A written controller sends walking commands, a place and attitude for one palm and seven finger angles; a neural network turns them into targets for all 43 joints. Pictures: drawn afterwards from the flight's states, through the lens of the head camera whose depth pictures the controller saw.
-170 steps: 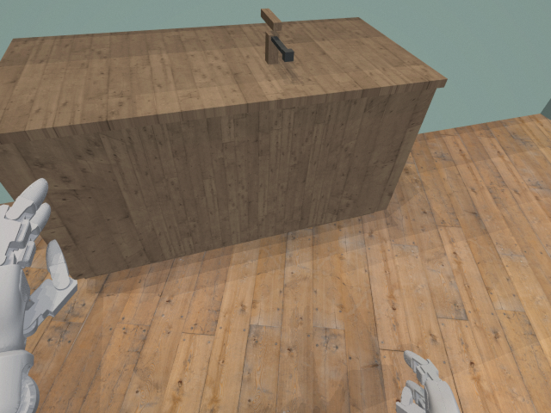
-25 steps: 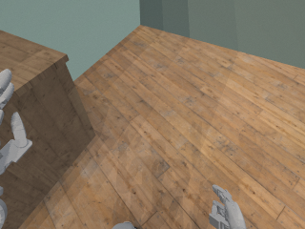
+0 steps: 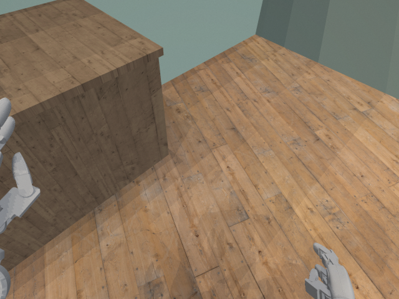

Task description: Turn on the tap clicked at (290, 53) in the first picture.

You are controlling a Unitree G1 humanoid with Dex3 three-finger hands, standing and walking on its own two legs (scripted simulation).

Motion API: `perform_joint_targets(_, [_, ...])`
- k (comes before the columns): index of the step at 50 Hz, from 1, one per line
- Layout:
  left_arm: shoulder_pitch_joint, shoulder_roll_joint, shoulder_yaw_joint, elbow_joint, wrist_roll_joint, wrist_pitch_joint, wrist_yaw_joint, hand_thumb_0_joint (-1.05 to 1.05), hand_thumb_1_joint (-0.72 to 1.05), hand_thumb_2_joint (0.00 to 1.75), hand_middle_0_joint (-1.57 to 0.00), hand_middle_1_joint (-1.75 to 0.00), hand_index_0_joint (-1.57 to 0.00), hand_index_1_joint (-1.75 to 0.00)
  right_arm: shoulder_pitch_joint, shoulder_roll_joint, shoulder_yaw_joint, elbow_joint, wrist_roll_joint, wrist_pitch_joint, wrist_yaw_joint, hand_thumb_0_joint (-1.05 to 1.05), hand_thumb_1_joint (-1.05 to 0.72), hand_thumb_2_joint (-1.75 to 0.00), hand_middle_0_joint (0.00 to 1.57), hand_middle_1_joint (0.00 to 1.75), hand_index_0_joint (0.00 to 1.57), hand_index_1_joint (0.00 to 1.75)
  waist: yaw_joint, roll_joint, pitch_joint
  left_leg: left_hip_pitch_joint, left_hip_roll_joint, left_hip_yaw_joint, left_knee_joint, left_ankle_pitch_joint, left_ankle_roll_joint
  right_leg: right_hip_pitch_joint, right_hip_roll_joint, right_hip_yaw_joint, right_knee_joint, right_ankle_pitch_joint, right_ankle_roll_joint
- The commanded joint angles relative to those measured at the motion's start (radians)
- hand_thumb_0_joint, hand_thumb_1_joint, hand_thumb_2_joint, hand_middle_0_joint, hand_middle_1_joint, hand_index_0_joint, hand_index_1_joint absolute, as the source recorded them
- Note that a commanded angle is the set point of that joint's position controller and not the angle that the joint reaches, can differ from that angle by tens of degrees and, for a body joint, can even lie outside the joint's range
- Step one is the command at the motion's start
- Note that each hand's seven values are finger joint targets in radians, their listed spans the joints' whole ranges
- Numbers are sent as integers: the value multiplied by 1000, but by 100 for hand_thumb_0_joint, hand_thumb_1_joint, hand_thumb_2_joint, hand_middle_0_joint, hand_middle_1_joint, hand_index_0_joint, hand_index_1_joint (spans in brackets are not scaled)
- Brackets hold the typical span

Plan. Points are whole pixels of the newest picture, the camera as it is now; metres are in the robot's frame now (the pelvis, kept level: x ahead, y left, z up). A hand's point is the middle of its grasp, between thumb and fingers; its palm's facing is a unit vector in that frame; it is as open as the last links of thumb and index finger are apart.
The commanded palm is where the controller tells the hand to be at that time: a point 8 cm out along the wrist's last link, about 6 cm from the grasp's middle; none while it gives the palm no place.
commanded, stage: turn to face it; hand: left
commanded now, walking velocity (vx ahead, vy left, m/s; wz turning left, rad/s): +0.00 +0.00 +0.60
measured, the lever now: out of the picture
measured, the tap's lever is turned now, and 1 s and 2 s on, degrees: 0 0 0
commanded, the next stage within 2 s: take the last steps up to it in 0.62 s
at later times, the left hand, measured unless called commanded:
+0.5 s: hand out of the picture +0.06 +0.24 +0.17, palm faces +0.61 -0.69 -0.40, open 7.4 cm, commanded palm +0.00 +0.27 +0.19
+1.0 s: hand out of the picture -0.06 +0.27 +0.20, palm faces +0.73 -0.60 -0.34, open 7.4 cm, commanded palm -0.12 +0.29 +0.19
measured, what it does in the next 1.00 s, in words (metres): walks backwards, turning left: right foot, then left foot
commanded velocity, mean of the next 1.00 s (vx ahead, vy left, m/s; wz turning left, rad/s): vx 0.09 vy -0.02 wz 0.28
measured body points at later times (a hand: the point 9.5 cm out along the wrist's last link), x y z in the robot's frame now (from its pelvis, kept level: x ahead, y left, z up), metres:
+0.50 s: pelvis -0.08 -0.04 +0.02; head -0.06 -0.07 +0.47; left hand +0.03 +0.27 +0.20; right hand +0.14 -0.23 -0.09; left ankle -0.12 +0.08 -0.63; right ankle -0.03 -0.13 -0.72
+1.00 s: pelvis -0.15 -0.03 +0.02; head -0.17 -0.03 +0.47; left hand -0.10 +0.30 +0.22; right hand +0.07 -0.15 -0.07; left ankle -0.20 +0.07 -0.72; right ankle -0.09 -0.14 -0.68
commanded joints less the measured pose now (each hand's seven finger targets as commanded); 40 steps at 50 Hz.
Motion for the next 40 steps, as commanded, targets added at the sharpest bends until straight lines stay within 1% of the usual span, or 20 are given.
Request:
perform_joint_targets(1, [26, 174, 133, -132, 25, -91, -15, 0, 90, 90, -20, -30, -20, -30, -21, -71, -8, -117, 5, -78, 40, 0, -90, -90, 20, 30, 20, 30, -3, 296, -164, 274, 395, -522, -171, 940, 229, -317, 85, 196, 442, -265, 44])
perform_joint_targets(3, [-8, 170, 119, -171, 25, -83, -25, 0, 90, 90, -20, -30, -20, -30, -36, -91, -27, -104, 21, -81, 51, 0, -90, -90, 20, 30, 20, 30, -4, 236, -144, 186, 303, -394, -159, 711, 201, -274, 85, 206, 380, -155, 60])
perform_joint_targets(5, [-11, 158, 116, -203, 19, -84, -30, 0, 90, 90, -20, -30, -20, -30, -29, -81, -22, -92, 26, -96, 62, 0, -90, -90, 20, 30, 20, 30, 10, 263, -146, 93, 217, -263, -182, 564, 148, -142, 115, 163, 253, -37, 67])
perform_joint_targets(8, [12, 120, 86, -178, -5, -66, -31, 0, 90, 90, -20, -30, -20, -30, -33, -77, -8, -98, 24, -108, 62, 0, -90, -90, 20, 30, 20, 30, 1, 330, -126, -17, 201, -288, -239, 380, 138, -16, 158, 145, 132, -38, 73])
perform_joint_targets(13, [-48, 124, 86, -97, -9, -38, -29, 0, 90, 90, -20, -30, -20, -30, -51, -71, 6, -83, 15, -114, 48, 0, -90, -90, 20, 30, 20, 30, 14, 270, -132, -43, 215, -383, -219, 197, 149, 114, 195, 160, -105, -62, 65])
perform_joint_targets(15, [-81, 133, 89, -72, -4, -30, -28, 0, 90, 90, -20, -30, -20, -30, -59, -69, 10, -84, 16, -107, 44, 0, -90, -90, 20, 30, 20, 30, 30, 203, -142, -83, 171, -344, -157, 134, 113, 231, 189, 159, -312, 68, 53])
perform_joint_targets(16, [-107, 128, 74, -54, 2, -25, -28, 0, 90, 90, -20, -30, -20, -30, -60, -53, 16, -84, 20, -102, 47, 0, -90, -90, 20, 30, 20, 30, 31, 103, -146, -125, 114, -304, -56, 16, 73, 275, 106, 223, -440, 117, 17])
perform_joint_targets(17, [-122, 184, 95, -39, 17, -14, -19, 0, 90, 90, -20, -30, -20, -30, -59, -29, 18, -95, 21, -92, 48, 0, -90, -90, 20, 30, 20, 30, 20, -156, -143, -266, -3, -166, 173, -186, 5, 315, -125, 496, -526, 111, -72])
perform_joint_targets(18, [-166, 211, 112, -32, 2, -5, -10, 0, 90, 90, -20, -30, -20, -30, -84, -43, 13, -96, 17, -96, 38, 0, -90, -90, 20, 30, 20, 30, 31, -221, -106, -294, -53, -138, 449, -268, -29, 200, -264, 626, -542, 213, -140])
perform_joint_targets(20, [-151, 135, 55, 23, 1, 2, -16, 0, 90, 90, -20, -30, -20, -30, -87, -65, -7, -69, 13, -87, 41, 0, -90, -90, 20, 30, 20, 30, 10, -156, -104, -278, -22, -183, 651, -176, -44, 107, -216, 519, -532, 100, -118])
perform_joint_targets(23, [-102, 153, 74, 24, 9, -27, -17, 0, 90, 90, -20, -30, -20, -30, -122, -37, 29, -70, 10, -68, 22, 0, -90, -90, 20, 30, 20, 30, 12, -54, -83, -282, 0, -125, 659, -88, -63, 126, -125, 256, -477, 295, -116])
perform_joint_targets(25, [-129, 169, 80, -21, 10, -45, -8, 0, 90, 90, -20, -30, -20, -30, -133, -41, 22, -78, 10, -69, 8, 0, -90, -90, 20, 30, 20, 30, 13, -67, -91, -231, 13, -102, 531, -109, -56, 148, -124, 217, -472, 329, -120])
perform_joint_targets(31, [-48, 170, 119, -143, 11, -71, 26, 0, 90, 90, -20, -30, -20, -30, -77, -47, 6, -116, -5, -88, 4, 0, -90, -90, 20, 30, 20, 30, 46, -102, -202, -118, 16, -46, 112, -203, -15, 302, -163, 273, -393, 431, -166])
perform_joint_targets(34, [-17, 143, 114, -134, 2, -66, 31, 0, 90, 90, -20, -30, -20, -30, -17, -56, -1, -114, -7, -72, 11, 0, -90, -90, 20, 30, 20, 30, -4, -36, -251, 55, -22, -13, -146, 21, -13, 266, -90, 203, -258, 431, -84])
perform_joint_targets(35, [-4, 124, 93, -132, -5, -66, 24, 0, 90, 90, -20, -30, -20, -30, -11, -73, -10, -119, 0, -70, 10, 0, -90, -90, 20, 30, 20, 30, -14, 63, -237, 124, 52, -85, -201, 141, 5, 195, -35, 159, -126, 391, -44])
perform_joint_targets(36, [-39, 122, 80, -178, -7, -81, 19, 0, 90, 90, -20, -30, -20, -30, -37, -100, -11, -138, 4, -75, 13, 0, -90, -90, 20, 30, 20, 30, -5, 259, -198, 183, 224, -295, -226, 457, 72, 17, 76, 115, 11, 164, 19])
perform_joint_targets(37, [-44, 148, 91, -173, 1, -100, 11, 0, 90, 90, -20, -30, -20, -30, -22, -102, -14, -132, 10, -83, 27, 0, -90, -90, 20, 30, 20, 30, 9, 349, -183, 234, 354, -427, -209, 779, 149, -133, 126, 139, 139, -180, 29])
perform_joint_targets(38, [-26, 148, 99, -127, 18, -108, 0, 0, 90, 90, -20, -30, -20, -30, -8, -91, -18, -111, 13, -92, 41, 0, -90, -90, 20, 30, 20, 30, 6, 282, -165, 279, 344, -396, -187, 820, 168, -213, 145, 161, 227, -210, 15])
perform_joint_targets(39, [-80, 163, 92, -162, 25, -106, -8, 0, 90, 90, -20, -30, -20, -30, -36, -86, -6, -95, -2, -94, 44, 0, -90, -90, 20, 30, 20, 30, -10, 353, -137, 205, 336, -429, -218, 694, 177, -235, 125, 178, 300, -193, 17])
perform_joint_targets(40, [-146, 178, 101, -217, 33, -120, -9, 0, 90, 90, -20, -30, -20, -30, -39, -80, -11, -81, 4, -107, 52, 0, -90, -90, 20, 30, 20, 30, -1, 317, -135, 206, 319, -407, -219, 548, 180, -239, 118, 189, 309, -124, 12])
